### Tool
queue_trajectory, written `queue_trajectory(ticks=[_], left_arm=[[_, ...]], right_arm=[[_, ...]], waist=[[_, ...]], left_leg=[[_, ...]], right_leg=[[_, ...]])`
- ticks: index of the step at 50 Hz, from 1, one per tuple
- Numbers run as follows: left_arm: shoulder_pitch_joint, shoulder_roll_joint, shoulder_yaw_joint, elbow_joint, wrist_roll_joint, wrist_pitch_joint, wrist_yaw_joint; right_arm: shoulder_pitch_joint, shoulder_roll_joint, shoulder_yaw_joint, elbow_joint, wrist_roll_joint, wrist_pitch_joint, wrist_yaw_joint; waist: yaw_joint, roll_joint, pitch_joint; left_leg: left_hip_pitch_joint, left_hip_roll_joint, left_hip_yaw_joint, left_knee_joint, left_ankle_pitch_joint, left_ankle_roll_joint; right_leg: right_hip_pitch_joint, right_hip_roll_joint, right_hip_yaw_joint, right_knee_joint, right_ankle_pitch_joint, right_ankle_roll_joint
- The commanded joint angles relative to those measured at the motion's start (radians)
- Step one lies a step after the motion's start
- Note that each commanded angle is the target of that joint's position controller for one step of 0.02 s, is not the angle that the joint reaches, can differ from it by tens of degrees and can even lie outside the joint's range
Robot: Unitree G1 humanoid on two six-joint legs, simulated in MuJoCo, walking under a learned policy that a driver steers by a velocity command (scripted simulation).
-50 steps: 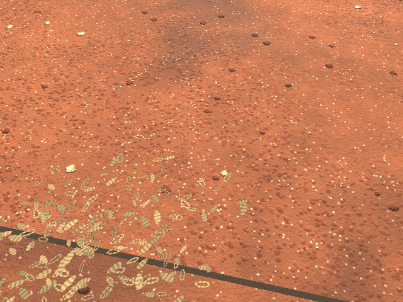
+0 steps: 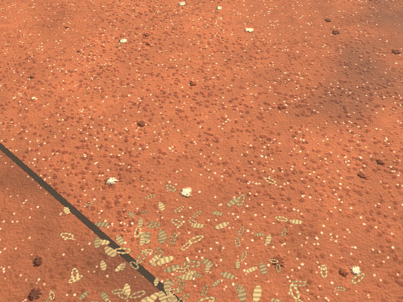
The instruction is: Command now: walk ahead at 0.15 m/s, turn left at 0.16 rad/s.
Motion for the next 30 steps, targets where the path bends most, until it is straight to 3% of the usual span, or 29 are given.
queue_trajectory(ticks=[1, 3, 7, 9, 10, 11, 12, 13, 14, 16, 17, 20, 30], left_arm=[[-0.026, 0.098, 0.008, -0.040, 0.000, -0.011, -0.001], [0.002, 0.109, 0.009, -0.020, -0.003, 0.001, -0.002], [0.047, 0.118, 0.007, 0.015, -0.008, 0.027, 0.004], [0.061, 0.103, 0.000, 0.028, -0.010, 0.038, 0.014], [0.094, 0.081, -0.007, 0.028, -0.002, 0.039, 0.017], [0.175, 0.032, -0.014, 0.029, 0.000, 0.041, 0.016], [0.207, -0.003, -0.025, 0.072, -0.019, 0.060, 0.024], [0.170, 0.032, -0.019, 0.077, -0.014, 0.073, 0.029], [0.136, 0.046, -0.013, 0.077, -0.009, 0.079, 0.028], [0.120, 0.060, -0.009, 0.092, -0.005, 0.086, 0.023], [0.127, 0.044, -0.013, 0.108, -0.005, 0.085, 0.023], [0.114, 0.035, -0.015, 0.139, -0.008, 0.081, 0.032], [0.083, 0.016, -0.020, 0.211, -0.008, 0.094, 0.046]], right_arm=[[0.131, 0.012, 0.017, 0.003, 0.001, 0.015, 0.004], [0.067, 0.013, 0.029, -0.002, 0.008, 0.018, 0.003], [0.013, 0.003, 0.037, 0.008, 0.012, 0.012, -0.013], [0.024, -0.006, 0.039, 0.025, 0.003, 0.000, -0.025], [0.055, -0.048, 0.033, 0.033, -0.003, -0.009, -0.034], [0.062, -0.102, 0.027, 0.031, -0.002, -0.013, -0.040], [0.047, -0.068, 0.033, 0.048, 0.027, -0.007, -0.042], [0.003, -0.031, 0.042, 0.044, 0.029, -0.006, -0.039], [-0.035, -0.018, 0.046, 0.046, 0.028, -0.006, -0.037], [-0.024, -0.014, 0.047, 0.068, 0.027, -0.005, -0.042], [-0.009, -0.017, 0.044, 0.085, 0.030, -0.006, -0.044], [0.022, -0.014, 0.040, 0.123, 0.034, -0.009, -0.046], [0.058, 0.006, 0.043, 0.226, 0.031, 0.002, -0.054]], waist=[[-0.069, -0.144, -0.143], [-0.042, -0.163, -0.142], [-0.020, -0.138, -0.114], [-0.034, -0.086, -0.088], [-0.026, -0.025, -0.113], [0.028, 0.091, -0.113], [0.012, 0.125, -0.127], [0.016, 0.092, -0.078], [0.021, 0.090, -0.056], [0.017, 0.060, -0.035], [0.014, 0.028, -0.032], [0.001, -0.029, -0.046], [-0.007, -0.042, -0.021]], left_leg=[[0.142, 0.030, 0.046, -0.162, 0.081, -0.007], [0.195, 0.036, 0.079, -0.259, 0.141, -0.010], [0.276, 0.035, 0.094, -0.425, 0.162, 0.005], [0.392, 0.054, 0.062, -0.622, 0.234, 0.026], [0.485, 0.166, -0.053, -0.653, 0.356, 0.040], [0.532, 0.324, -0.205, -0.652, 0.601, 0.087], [0.403, 0.346, -0.215, -0.682, 0.508, 0.173], [0.327, 0.289, -0.203, -0.710, 0.392, 0.157], [0.287, 0.237, -0.167, -0.717, 0.315, 0.125], [0.272, 0.175, -0.109, -0.721, 0.267, 0.086], [0.296, 0.160, -0.090, -0.707, 0.287, 0.077], [0.362, 0.149, -0.065, -0.670, 0.390, 0.073], [0.360, 0.134, -0.048, -0.684, 0.358, 0.061]], right_leg=[[0.021, -0.237, 0.106, -0.080, 0.767, -0.136], [0.008, -0.227, 0.093, -0.082, 0.685, -0.128], [0.008, -0.248, 0.144, -0.044, 0.429, -0.120], [-0.042, -0.217, 0.155, 0.012, 0.203, -0.065], [-0.086, -0.186, 0.144, 0.054, 0.044, -0.023], [-0.144, -0.099, 0.079, 0.121, -0.230, 0.011], [-0.041, -0.067, 0.042, 0.110, -0.262, 0.026], [0.011, -0.066, 0.054, 0.088, -0.212, 0.036], [0.045, -0.065, 0.060, 0.065, -0.159, 0.040], [0.073, -0.089, 0.078, 0.036, -0.092, 0.044], [0.070, -0.099, 0.087, 0.022, -0.068, 0.043], [0.071, -0.116, 0.099, -0.005, -0.026, 0.042], [0.102, -0.129, 0.108, -0.023, -0.016, 0.033]])
Next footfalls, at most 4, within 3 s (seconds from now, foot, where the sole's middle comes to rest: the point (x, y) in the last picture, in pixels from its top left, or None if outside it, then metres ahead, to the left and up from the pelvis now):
0.20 left None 0.14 0.11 -0.78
1.80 right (232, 279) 0.52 -0.03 -0.78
2.36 left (220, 186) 0.88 0.01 -0.78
2.90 right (291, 149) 1.06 -0.28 -0.78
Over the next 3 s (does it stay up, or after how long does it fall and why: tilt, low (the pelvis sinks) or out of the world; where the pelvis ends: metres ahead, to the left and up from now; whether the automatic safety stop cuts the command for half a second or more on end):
stays up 0.99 -0.18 -0.01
